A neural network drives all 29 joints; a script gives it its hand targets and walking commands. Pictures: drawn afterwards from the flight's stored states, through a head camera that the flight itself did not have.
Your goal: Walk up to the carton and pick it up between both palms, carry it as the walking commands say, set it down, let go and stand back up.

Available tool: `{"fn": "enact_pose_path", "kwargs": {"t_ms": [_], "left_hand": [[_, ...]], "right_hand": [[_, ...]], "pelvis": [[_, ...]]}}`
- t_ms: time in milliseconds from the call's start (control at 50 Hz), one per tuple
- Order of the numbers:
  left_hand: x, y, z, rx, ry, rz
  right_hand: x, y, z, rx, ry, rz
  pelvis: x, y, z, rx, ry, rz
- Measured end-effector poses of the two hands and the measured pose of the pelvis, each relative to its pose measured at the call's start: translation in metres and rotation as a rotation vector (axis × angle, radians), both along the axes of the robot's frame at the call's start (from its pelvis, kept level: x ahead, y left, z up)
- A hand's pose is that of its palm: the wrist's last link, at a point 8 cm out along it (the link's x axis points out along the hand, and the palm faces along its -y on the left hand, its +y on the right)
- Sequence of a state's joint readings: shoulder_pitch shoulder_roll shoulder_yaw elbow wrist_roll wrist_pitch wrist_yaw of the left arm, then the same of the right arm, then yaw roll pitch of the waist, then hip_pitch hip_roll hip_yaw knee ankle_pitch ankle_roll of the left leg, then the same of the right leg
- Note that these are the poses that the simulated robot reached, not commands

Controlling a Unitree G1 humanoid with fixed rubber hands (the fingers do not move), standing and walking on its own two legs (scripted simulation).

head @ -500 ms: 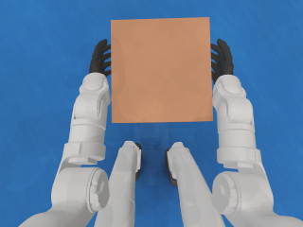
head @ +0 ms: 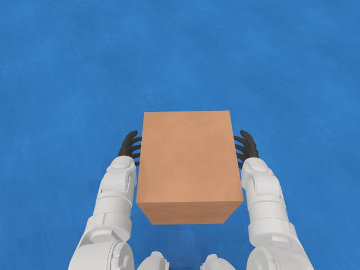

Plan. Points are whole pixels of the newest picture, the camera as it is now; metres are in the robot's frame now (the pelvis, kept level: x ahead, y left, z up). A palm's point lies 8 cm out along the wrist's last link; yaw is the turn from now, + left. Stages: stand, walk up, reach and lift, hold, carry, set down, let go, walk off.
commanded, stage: reach and lift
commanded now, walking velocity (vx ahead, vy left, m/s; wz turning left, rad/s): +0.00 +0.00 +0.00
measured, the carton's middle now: (187, 173) +0.37 -0.01 -0.05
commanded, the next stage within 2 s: hold in 1.82 s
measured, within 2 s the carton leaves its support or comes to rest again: neither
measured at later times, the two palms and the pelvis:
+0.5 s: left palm (121, 154) +0.36 +0.13 +0.06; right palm (259, 153) +0.35 -0.16 +0.07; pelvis +0.05 +0.00 +0.04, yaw -1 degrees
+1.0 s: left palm (115, 157) +0.34 +0.14 +0.08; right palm (261, 150) +0.34 -0.15 +0.09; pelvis +0.05 -0.01 +0.04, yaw -1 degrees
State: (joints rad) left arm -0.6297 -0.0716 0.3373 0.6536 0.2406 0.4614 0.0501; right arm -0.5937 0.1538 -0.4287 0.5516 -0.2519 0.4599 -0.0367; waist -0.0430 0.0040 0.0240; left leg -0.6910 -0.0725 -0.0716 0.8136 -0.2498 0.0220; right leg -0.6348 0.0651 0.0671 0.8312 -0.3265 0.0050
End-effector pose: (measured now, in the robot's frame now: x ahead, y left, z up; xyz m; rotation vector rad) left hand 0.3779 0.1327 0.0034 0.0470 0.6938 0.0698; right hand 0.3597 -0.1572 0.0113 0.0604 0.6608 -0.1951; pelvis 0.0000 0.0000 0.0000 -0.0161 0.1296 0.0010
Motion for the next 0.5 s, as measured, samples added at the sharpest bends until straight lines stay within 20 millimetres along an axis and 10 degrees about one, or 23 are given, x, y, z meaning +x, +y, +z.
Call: {"fn": "enact_pose_path", "kwargs": {"t_ms": [500], "left_hand": [[-0.016,-0.001,0.057,-0.015,-0.020,0.020]], "right_hand": [[-0.011,-0.002,0.059,-0.001,-0.020,0.016]], "pelvis": [[0.047,0.004,0.040,0.009,-0.171,-0.011]]}}
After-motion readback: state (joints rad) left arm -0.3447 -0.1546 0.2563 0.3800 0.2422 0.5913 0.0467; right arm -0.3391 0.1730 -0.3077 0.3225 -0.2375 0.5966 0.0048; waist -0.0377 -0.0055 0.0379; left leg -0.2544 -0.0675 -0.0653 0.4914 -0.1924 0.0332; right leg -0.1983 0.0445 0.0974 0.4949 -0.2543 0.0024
